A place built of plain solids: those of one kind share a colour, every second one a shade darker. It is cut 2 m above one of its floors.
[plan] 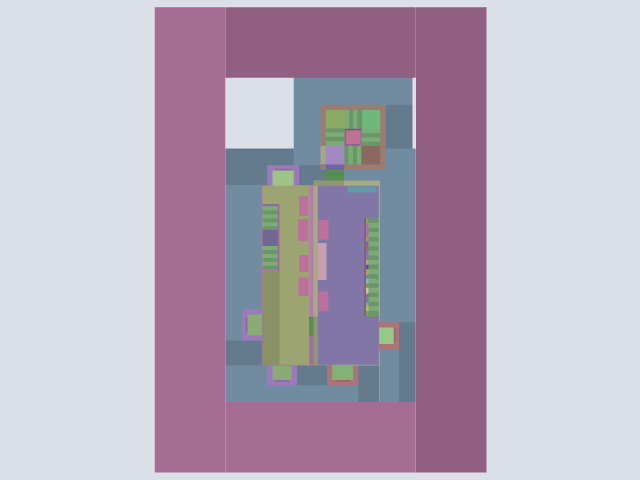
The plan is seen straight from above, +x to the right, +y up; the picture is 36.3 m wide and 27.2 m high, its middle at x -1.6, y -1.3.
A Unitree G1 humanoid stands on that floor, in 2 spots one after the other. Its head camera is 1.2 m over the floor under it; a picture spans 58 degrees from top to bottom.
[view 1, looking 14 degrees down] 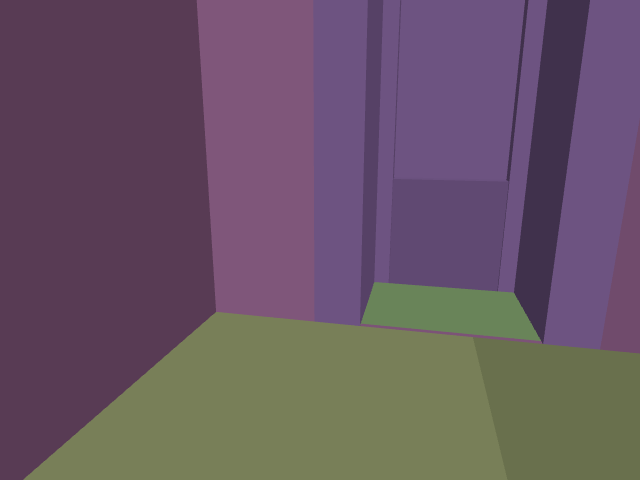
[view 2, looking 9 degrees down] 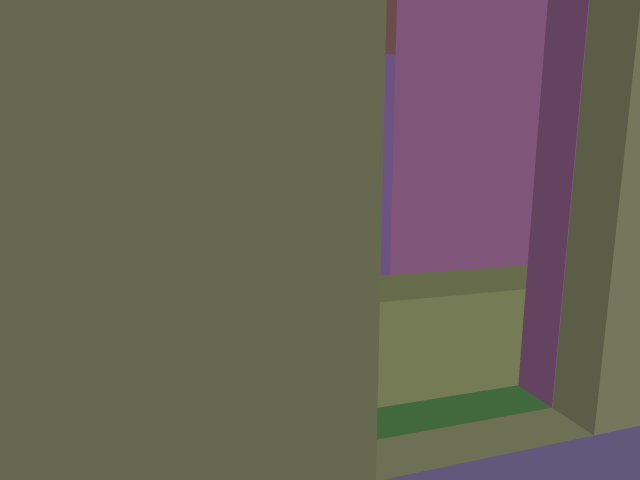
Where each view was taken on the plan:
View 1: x -3.54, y -5.83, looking -77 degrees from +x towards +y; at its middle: wall_emb_great_chamber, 2.68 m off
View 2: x -0.32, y -7.37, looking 164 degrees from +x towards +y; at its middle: wall_hall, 1.48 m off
